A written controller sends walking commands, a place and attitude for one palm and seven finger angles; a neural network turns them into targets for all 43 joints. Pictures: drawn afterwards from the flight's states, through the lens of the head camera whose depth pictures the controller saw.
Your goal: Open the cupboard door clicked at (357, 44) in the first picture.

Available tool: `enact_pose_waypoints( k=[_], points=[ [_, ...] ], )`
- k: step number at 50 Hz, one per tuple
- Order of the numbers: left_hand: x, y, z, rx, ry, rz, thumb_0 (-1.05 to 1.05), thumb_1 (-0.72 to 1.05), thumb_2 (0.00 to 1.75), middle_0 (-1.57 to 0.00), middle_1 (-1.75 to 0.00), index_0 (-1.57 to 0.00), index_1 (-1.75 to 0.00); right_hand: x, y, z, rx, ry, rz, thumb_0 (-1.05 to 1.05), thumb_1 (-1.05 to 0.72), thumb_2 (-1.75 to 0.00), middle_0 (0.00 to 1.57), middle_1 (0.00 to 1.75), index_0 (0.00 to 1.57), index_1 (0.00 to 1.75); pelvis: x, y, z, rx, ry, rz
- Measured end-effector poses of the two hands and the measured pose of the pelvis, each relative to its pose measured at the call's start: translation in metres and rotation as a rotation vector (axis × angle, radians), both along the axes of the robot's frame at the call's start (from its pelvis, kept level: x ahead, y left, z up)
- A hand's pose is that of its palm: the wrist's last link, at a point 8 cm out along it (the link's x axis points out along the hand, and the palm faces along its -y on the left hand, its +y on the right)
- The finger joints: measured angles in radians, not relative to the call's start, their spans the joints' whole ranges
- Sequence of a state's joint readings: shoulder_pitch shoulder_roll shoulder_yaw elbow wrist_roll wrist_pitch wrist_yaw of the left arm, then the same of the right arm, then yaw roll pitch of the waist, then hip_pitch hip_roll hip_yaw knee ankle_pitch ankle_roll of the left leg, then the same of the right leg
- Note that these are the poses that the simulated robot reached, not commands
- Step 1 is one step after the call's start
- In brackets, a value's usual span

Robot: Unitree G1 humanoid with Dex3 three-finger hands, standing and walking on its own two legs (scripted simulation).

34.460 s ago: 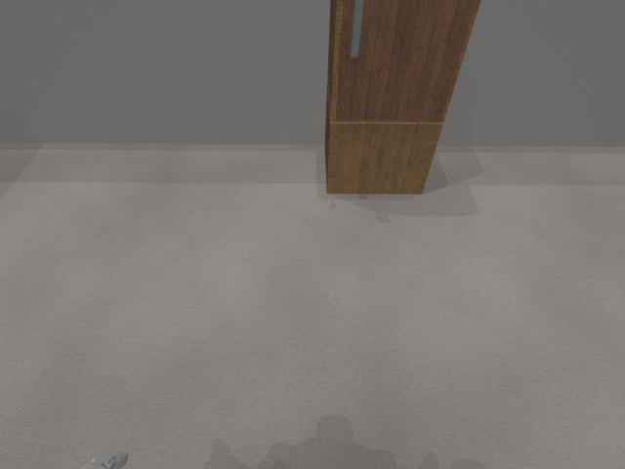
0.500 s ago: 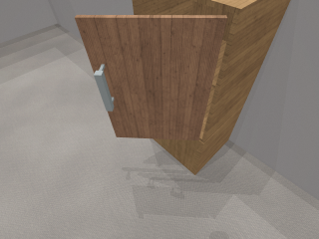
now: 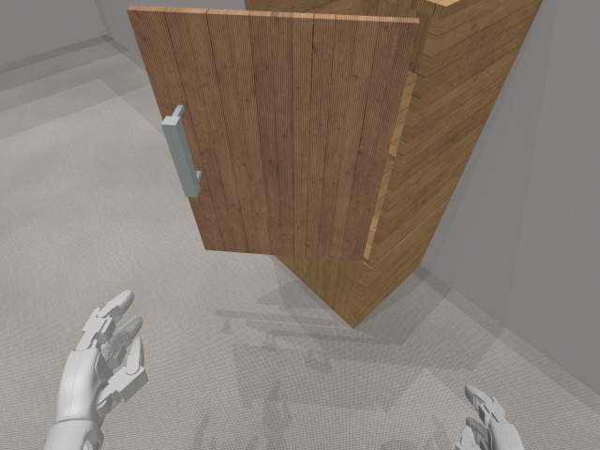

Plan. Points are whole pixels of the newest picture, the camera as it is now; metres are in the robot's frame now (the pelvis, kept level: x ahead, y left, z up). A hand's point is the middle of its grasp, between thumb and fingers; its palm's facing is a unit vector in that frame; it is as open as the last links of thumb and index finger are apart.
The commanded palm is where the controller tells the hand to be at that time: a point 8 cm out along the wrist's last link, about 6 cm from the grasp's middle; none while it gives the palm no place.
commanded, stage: raise the hand with hooked fingers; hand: left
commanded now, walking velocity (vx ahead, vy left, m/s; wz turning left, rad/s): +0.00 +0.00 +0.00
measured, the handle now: (186, 152) +0.61 +0.24 +0.03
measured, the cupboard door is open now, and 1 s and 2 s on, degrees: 42 42 42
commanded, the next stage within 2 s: move the hooked fingers beside the handle in 1.88 s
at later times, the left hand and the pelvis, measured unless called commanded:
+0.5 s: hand (122, 393) +0.19 +0.23 +0.00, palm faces -0.08 -1.00 -0.04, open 10.3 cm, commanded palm +0.16 +0.29 +0.00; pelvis -0.05 +0.00 -0.06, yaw +0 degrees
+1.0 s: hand (84, 360) +0.22 +0.28 +0.03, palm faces -0.03 -1.00 -0.05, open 13.2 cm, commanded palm +0.20 +0.33 +0.03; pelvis -0.03 +0.03 -0.04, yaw +0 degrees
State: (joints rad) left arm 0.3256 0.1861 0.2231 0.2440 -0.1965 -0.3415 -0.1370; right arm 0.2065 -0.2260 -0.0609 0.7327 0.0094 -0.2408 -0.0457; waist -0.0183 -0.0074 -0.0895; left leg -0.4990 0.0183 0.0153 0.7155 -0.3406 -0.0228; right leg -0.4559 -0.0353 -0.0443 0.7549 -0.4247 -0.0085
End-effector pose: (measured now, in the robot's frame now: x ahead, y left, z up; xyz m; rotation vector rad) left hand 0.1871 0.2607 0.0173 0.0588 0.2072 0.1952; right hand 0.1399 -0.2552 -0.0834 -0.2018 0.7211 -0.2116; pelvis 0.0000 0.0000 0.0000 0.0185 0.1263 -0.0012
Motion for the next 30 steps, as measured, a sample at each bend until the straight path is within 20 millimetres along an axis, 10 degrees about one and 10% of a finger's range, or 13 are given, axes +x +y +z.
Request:
enact_pose_waypoints(
  k=[11,30],
  points=[
    [-0.057,0.015,-0.050,-0.053,-0.157,-0.189,0.01,0.59,0.76,-0.23,-0.51,-0.23,-0.51,0.043,-0.011,-0.020,-0.076,-0.246,0.133,0.01,-0.91,-0.90,0.20,0.30,0.20,0.30,-0.038,-0.013,-0.070,-0.024,0.105,0.010],
    [-0.008,0.039,-0.010,-0.016,-0.137,-0.245,0.00,0.15,0.57,-0.26,-0.79,-0.26,-0.79,-0.072,0.027,-0.047,0.003,0.037,0.019,0.01,-0.90,-0.90,0.20,0.30,0.21,0.30,-0.049,0.013,-0.050,-0.054,0.092,-0.004]
  ],
)
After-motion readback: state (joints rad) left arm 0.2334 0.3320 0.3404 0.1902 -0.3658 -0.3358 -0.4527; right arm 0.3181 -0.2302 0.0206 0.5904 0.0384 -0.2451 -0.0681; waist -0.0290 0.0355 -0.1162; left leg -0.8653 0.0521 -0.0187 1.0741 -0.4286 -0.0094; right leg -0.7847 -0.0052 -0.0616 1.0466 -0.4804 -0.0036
